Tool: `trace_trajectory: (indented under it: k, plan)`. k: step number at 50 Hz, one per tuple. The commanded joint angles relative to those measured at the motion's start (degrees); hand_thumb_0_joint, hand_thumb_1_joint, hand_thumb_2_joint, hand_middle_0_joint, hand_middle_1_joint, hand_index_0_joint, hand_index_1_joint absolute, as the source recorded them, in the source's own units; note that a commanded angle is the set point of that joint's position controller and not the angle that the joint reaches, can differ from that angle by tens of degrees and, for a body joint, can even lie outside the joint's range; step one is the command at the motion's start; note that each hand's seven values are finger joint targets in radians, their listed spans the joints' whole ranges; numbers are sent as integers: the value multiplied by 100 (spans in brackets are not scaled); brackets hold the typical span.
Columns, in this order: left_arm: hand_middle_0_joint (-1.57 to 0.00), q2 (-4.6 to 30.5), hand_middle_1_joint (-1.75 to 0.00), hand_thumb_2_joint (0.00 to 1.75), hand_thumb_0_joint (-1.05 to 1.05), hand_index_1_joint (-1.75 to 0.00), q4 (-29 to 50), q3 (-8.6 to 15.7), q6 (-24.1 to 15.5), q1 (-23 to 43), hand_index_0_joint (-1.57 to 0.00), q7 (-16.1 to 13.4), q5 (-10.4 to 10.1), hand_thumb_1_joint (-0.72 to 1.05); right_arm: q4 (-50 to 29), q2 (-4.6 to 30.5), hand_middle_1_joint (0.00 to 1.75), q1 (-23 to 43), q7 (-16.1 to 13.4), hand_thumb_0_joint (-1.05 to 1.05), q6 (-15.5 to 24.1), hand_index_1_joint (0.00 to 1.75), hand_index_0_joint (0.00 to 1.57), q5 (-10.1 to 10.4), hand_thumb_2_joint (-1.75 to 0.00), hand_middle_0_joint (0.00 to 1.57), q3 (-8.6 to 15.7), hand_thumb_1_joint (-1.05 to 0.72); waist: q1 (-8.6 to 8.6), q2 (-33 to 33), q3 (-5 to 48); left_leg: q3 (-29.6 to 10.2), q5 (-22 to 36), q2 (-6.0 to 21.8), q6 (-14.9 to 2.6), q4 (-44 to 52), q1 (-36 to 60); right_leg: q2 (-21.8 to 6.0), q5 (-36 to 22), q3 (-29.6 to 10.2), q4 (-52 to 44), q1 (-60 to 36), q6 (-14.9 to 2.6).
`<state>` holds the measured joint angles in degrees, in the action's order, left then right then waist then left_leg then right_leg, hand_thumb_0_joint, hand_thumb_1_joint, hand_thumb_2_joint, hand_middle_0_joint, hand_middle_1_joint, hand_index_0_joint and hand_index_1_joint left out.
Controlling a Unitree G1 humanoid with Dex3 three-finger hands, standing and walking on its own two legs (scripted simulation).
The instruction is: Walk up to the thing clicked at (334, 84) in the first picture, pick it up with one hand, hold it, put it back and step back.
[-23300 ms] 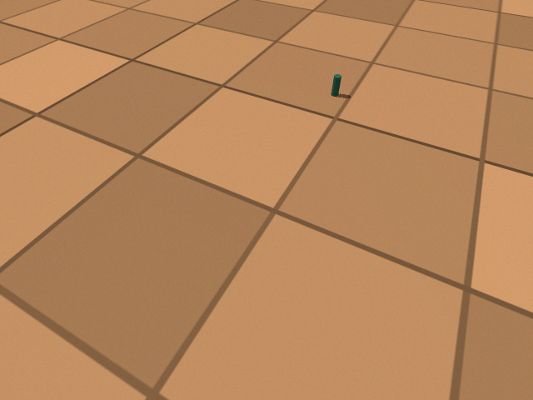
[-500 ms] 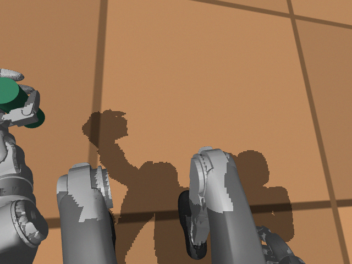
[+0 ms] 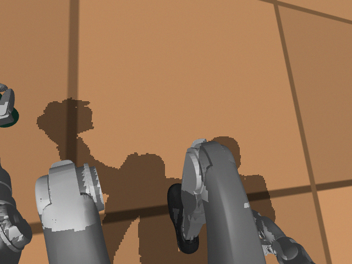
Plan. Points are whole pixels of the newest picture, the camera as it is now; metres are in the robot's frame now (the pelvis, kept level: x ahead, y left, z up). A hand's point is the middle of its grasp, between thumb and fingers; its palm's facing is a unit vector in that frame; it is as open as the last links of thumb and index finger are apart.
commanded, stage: lower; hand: left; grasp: from the side
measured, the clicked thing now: out of the picture +0.45 +0.31 -0.13
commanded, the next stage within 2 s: loosen in 1.18 s
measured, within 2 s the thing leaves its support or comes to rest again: rests again in 0.92 s
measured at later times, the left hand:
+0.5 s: hand (4, 105) +0.46 +0.30 -0.16, palm faces +0.42 -0.91 -0.04, open 6.9 cm
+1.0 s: hand (11, 108) +0.46 +0.30 -0.19, palm faces +0.42 -0.91 -0.04, open 6.9 cm
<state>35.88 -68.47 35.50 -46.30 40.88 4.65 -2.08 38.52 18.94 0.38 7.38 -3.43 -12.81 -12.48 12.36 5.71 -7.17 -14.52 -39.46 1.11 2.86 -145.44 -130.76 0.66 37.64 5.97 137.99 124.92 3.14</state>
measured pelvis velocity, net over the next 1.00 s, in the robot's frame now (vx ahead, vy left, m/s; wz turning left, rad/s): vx -0.01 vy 0.01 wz -0.09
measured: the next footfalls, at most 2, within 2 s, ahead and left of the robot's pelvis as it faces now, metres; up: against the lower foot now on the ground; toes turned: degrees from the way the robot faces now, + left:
none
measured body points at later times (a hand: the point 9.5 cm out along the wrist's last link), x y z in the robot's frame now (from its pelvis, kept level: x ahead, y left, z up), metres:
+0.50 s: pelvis +0.00 +0.01 -0.02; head +0.25 +0.13 +0.33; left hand +0.43 +0.35 -0.16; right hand +0.12 -0.27 -0.08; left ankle +0.08 +0.14 -0.27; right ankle +0.12 -0.13 -0.27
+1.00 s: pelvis -0.01 +0.01 -0.02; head +0.25 +0.16 +0.31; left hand +0.43 +0.35 -0.19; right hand +0.13 -0.26 -0.06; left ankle +0.08 +0.14 -0.27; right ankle +0.12 -0.13 -0.27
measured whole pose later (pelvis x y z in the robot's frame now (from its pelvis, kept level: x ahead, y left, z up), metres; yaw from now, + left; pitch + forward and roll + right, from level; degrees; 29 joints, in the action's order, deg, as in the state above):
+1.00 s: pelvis -0.01 +0.01 -0.02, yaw -5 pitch +15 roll -16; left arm 51.5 -84.6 36.9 -58.3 42.0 -1.2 -1.9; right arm 32.6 21.8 10.0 7.6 -3.9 -20.2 -27.6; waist 15.8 15.0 -18.6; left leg -22.2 -41.3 1.2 2.4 -152.4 -128.1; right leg 3.6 35.9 11.3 138.7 120.0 4.7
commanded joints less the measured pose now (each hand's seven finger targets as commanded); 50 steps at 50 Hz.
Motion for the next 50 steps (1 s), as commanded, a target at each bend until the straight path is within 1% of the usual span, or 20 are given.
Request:
trace_trajectory:
  k: [1,5,6,10,12,15,17,22,24,26,29,30,37,40,43,44,45,46,47,50]
  plan:
    - [-132,1686,-143,128,0,-142,1251,179,-697,1688,-133,-49,-145,45,-199,1709,30,-727,-92,0,-17,30,20,-85,-91,20,406,-92,183,-2318,4119,631,908,120,-181,1608,2704,195,-1173,637,-1112,-2004,-419]
    - [-132,1589,-144,130,0,-143,678,132,-776,1553,-134,-115,-209,43,-237,1746,30,-595,-77,0,-20,30,20,-135,-91,20,200,-92,385,-2060,3626,557,884,140,-200,1475,2412,233,-1196,708,-1098,-2025,-392]
    - [-131,1805,-143,129,0,-143,650,267,-823,1494,-133,-146,-200,41,-246,1753,30,-577,-72,0,-22,30,20,-154,-91,20,158,-91,331,-2000,3681,560,946,147,-213,1421,2355,245,-1255,695,-1102,-2168,-383]
    - [-132,2042,-143,127,0,-142,534,218,-1013,1682,-134,-174,-127,41,-325,1848,30,-396,-71,0,-32,30,20,-263,-91,20,14,-91,449,-2162,3565,493,794,186,-193,1373,2490,270,-1133,774,-1038,-2055,-387]
    - [-130,2246,-141,126,0,-140,517,298,-1132,1729,-132,-190,-134,40,-340,1902,30,-274,-77,0,-22,30,20,-303,-90,20,-64,-91,464,-2274,3475,453,756,196,-181,1380,2495,278,-1107,818,-993,-2039,-391]
    - [-128,2298,-140,126,0,-139,354,319,-1260,1708,-130,-217,-168,41,-363,1977,30,-220,-68,0,-5,30,20,-381,-91,20,-173,-91,563,-2359,3467,402,825,220,-161,1313,2646,292,-1205,870,-957,-2116,-373]
    - [-126,2436,-139,125,0,-138,315,365,-1319,1700,-128,-237,-177,40,-361,2004,30,-159,-90,0,10,30,20,-421,-91,20,-238,-92,553,-2342,3437,393,889,235,-172,1236,2635,304,-1288,859,-967,-2193,-356]
    - [-125,2556,-138,124,0,-137,149,269,-1436,1707,-127,-277,-116,39,-363,2125,30,-23,-93,0,-5,30,20,-524,-91,20,-372,-92,700,-2577,3231,275,899,271,-122,1227,2760,317,-1325,991,-867,-2117,-355]
    - [-125,2711,-138,124,0,-137,33,325,-1468,1596,-127,-315,-101,38,-380,2164,30,42,-95,0,-29,30,20,-556,-90,20,-433,-91,672,-2566,3170,247,905,277,-114,1216,2747,323,-1321,1035,-860,-2135,-354]
    - [-123,2676,-137,123,0,-136,-98,337,-1502,1446,-125,-342,-118,37,-407,2169,30,59,-87,0,-52,30,20,-583,-90,20,-489,-91,677,-2523,3123,221,935,275,-110,1201,2708,341,-1368,1070,-853,-2239,-345]
    - [-124,2695,-139,126,0,-138,-190,275,-1535,1459,-127,-384,-87,41,-440,2231,30,135,-90,0,-57,30,20,-631,-90,20,-558,-91,786,-2573,3001,134,1111,305,-95,1211,2816,342,-1508,1141,-815,-2233,-328]
    - [-125,2724,-140,127,0,-139,-169,281,-1550,1434,-127,-388,-105,41,-441,2234,30,193,-96,0,-56,30,20,-635,-90,20,-574,-91,745,-2492,3005,138,1120,315,-111,1150,2791,356,-1540,1113,-821,-2267,-317]
    - [-127,2857,-142,129,0,-140,-427,247,-1696,1526,-129,-517,-103,41,-554,2293,30,353,-85,0,-82,30,20,-714,-90,20,-726,-90,911,-2440,2788,35,875,342,-115,1146,2666,404,-1383,1233,-855,-2300,-291]
    - [-125,3016,-140,128,0,-139,-466,251,-1757,1513,-127,-523,-75,43,-559,2298,30,407,-94,0,-87,30,20,-727,-90,20,-777,-90,882,-2441,2751,41,869,351,-127,1079,2625,425,-1405,1221,-854,-2311,-286]
    - [-127,2986,-141,129,0,-140,-455,198,-1782,1468,-129,-542,-56,44,-571,2307,30,456,-111,0,-92,30,20,-765,-90,20,-821,-90,893,-2490,2722,-1,1007,373,-105,1087,2718,439,-1515,1254,-832,-2341,-284]
    - [-127,3049,-141,128,0,-140,-429,177,-1814,1584,-129,-565,-46,41,-568,2335,30,481,-109,0,-103,30,20,-774,-90,20,-832,-91,940,-2593,2677,-35,1005,385,-83,1126,2771,441,-1491,1296,-801,-2283,-291]
    - [-126,3010,-141,129,0,-140,-517,237,-1805,1446,-128,-587,-80,42,-581,2324,30,494,-106,0,-93,30,20,-780,-90,20,-854,-90,896,-2562,2714,-38,1104,388,-85,1096,2812,456,-1580,1284,-793,-2341,-290]
    - [-127,3057,-141,128,0,-140,-498,229,-1819,1513,-130,-601,-80,43,-609,2355,30,515,-103,0,-101,30,20,-776,-90,20,-859,-90,934,-2569,2689,-79,1058,395,-71,1139,2814,458,-1520,1340,-786,-2306,-294]
    - [-127,2925,-142,130,0,-141,-618,212,-1817,1397,-129,-620,-79,43,-608,2348,30,493,-100,0,-115,30,20,-797,-90,20,-870,-90,953,-2570,2722,-93,1202,411,-51,1128,2957,455,-1623,1352,-766,-2346,-283]
    - [-128,3119,-143,131,0,-142,-529,198,-1846,1506,-130,-640,-47,42,-622,2346,30,565,-112,0,-122,30,20,-811,-90,20,-928,-90,960,-2543,2626,-93,1051,411,-87,1091,2782,478,-1550,1344,-819,-2378,-272]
